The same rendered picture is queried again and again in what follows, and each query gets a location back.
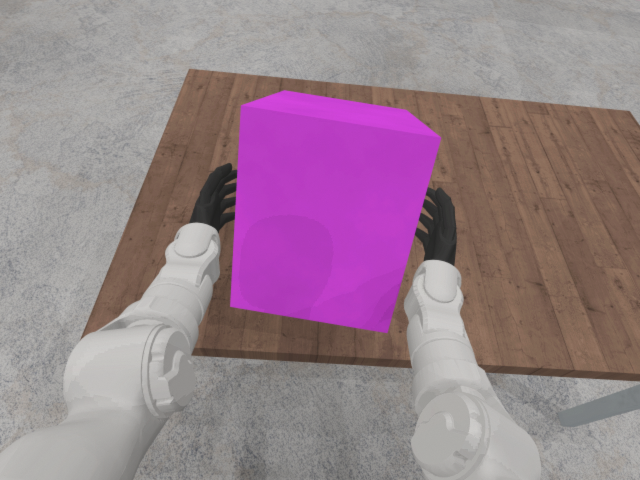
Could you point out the robot right upper arm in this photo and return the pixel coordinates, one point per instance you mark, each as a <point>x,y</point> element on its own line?
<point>460,437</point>

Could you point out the robot left upper arm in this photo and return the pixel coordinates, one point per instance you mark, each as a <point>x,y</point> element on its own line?
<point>121,386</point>

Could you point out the right robot forearm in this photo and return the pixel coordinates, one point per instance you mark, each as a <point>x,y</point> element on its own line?
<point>440,351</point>

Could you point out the left robot hand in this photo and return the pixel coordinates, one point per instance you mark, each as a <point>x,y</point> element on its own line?
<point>211,203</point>

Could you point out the right robot hand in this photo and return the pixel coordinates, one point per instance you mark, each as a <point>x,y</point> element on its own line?
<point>440,242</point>

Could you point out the carton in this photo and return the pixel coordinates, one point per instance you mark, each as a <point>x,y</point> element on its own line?
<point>328,198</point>

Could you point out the left robot forearm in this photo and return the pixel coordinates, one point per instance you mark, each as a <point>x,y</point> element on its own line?
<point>180,294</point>

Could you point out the table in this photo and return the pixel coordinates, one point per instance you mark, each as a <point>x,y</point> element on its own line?
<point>547,210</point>

